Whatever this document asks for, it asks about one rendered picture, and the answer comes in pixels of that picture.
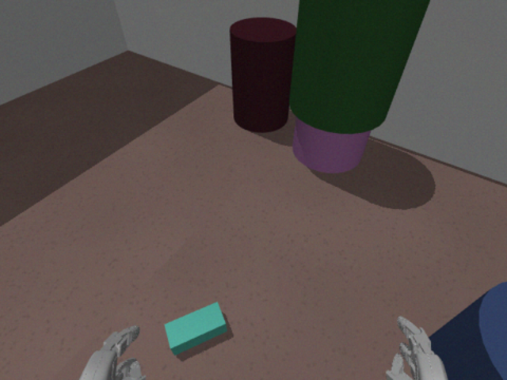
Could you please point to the potted plant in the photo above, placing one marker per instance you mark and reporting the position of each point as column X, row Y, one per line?
column 348, row 61

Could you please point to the right robot hand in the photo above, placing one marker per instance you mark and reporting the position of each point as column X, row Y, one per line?
column 423, row 363

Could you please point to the left robot hand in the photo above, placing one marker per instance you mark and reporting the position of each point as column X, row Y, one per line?
column 102, row 365

